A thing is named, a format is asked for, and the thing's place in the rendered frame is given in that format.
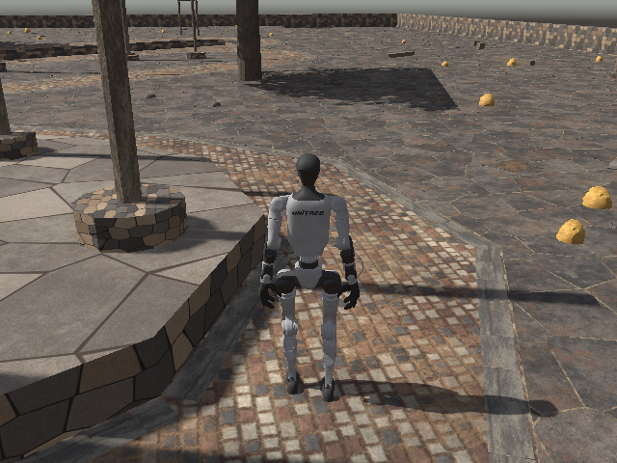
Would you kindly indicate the humanoid robot torso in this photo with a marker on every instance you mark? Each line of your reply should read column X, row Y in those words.
column 308, row 224

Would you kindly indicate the right robot hand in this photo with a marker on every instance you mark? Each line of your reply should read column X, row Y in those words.
column 353, row 297

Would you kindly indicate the left robot upper arm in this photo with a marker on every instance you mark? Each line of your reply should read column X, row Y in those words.
column 277, row 205

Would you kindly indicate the left robot hand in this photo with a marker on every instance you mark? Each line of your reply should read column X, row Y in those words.
column 264, row 294

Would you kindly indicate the right robot forearm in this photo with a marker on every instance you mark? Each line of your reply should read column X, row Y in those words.
column 349, row 265

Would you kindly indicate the left robot forearm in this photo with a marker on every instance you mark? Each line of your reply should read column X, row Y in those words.
column 268, row 264

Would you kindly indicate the robot head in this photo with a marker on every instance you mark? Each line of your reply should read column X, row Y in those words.
column 308, row 168

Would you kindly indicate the right robot upper arm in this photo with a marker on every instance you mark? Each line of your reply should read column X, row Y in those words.
column 339, row 206

